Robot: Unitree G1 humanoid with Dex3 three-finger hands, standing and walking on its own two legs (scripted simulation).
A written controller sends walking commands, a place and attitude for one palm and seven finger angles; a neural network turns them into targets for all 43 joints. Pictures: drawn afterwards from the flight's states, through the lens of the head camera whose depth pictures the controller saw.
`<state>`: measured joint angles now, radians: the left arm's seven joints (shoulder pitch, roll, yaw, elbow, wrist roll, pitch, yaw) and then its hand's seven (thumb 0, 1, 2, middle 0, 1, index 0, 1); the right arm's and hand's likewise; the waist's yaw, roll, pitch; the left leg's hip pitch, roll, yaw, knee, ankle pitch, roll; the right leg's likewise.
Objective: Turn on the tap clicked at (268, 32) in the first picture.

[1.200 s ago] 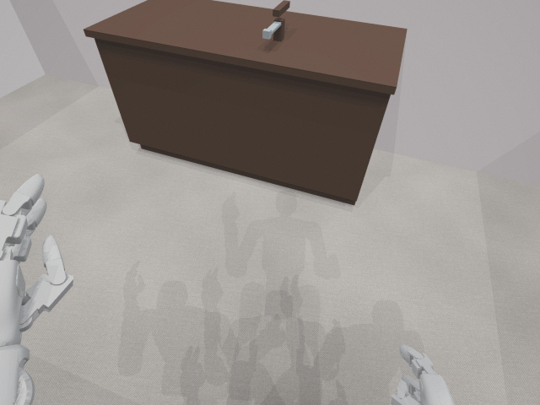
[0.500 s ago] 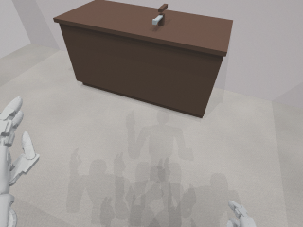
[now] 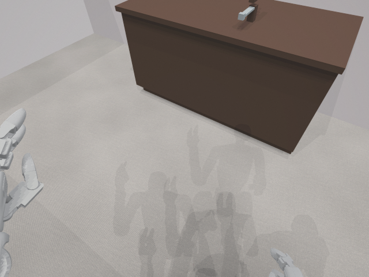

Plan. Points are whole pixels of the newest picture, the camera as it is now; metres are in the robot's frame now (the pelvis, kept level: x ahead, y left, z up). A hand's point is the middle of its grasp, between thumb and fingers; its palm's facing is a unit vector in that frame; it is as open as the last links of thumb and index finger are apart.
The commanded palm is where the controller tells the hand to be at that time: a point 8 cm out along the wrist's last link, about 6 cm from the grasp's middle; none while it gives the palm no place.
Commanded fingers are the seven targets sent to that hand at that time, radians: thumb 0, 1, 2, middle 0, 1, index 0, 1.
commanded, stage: walk to a spot facing it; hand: left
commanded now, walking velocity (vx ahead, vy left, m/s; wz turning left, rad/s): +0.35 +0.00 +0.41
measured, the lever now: (241, 16) +1.25 -0.23 +0.03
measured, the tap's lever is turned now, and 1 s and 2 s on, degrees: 0 0 0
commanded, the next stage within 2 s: turn to face it in 1.66 s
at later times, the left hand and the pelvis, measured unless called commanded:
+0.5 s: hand (31, 122) +0.32 +0.28 +0.21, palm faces +0.53 -0.75 -0.40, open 7.4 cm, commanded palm +0.26 +0.32 +0.19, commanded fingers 0.00 0.90 0.90 -0.20 -0.30 -0.20 -0.30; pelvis +0.14 +0.02 +0.01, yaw +9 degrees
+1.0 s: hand (36, 93) +0.41 +0.32 +0.20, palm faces +0.68 -0.62 -0.38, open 7.4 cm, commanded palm +0.36 +0.35 +0.19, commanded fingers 0.00 0.90 0.90 -0.20 -0.30 -0.20 -0.30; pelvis +0.29 +0.03 +0.00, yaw +18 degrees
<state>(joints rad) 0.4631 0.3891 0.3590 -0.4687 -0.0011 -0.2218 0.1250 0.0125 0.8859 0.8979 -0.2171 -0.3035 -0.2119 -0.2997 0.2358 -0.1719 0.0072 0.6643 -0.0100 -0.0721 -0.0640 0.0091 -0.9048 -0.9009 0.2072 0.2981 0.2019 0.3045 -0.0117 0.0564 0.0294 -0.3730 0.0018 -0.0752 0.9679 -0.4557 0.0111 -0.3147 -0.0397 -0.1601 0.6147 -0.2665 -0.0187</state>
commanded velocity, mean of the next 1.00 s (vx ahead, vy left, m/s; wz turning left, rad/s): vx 0.36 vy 0.00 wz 0.31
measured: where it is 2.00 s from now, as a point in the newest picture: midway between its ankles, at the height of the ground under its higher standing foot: (168, 213)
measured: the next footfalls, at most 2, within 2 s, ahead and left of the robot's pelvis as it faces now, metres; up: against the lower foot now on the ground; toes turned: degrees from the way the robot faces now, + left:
left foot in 0.30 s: +0.18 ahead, +0.16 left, +0.00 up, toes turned +17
right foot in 0.64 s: +0.32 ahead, -0.11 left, +0.00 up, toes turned +1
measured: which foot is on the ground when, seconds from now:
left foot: up 0.00-0.28, down 0.30-0.64, up 0.66-0.96, down 0.98-1.00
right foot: down 0.00-0.30, up 0.32-0.62, down 0.64-1.00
